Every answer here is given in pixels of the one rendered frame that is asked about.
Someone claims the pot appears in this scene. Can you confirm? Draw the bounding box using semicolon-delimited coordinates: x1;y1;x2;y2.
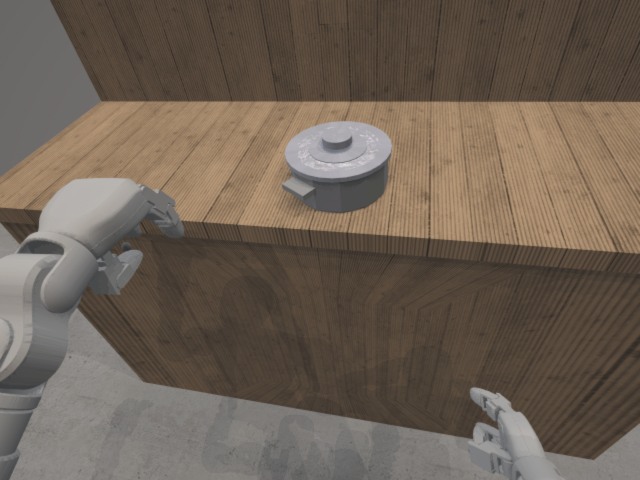
282;162;388;213

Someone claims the left robot forearm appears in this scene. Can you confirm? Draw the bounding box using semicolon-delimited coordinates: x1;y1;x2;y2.
0;231;99;480

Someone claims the knob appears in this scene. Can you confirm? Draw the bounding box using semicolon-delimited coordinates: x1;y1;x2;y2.
322;127;352;150

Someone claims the right robot forearm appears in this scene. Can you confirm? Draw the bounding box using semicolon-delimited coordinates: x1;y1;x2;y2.
512;456;566;480

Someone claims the table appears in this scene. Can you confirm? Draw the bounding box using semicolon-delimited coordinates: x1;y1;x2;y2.
0;0;640;460

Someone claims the robot right hand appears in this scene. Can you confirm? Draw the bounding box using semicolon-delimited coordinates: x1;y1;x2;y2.
468;387;547;480

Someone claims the robot left hand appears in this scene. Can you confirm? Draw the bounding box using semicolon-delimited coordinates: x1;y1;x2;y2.
38;178;184;295

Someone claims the lid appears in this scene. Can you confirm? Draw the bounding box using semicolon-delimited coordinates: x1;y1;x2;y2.
285;121;392;183

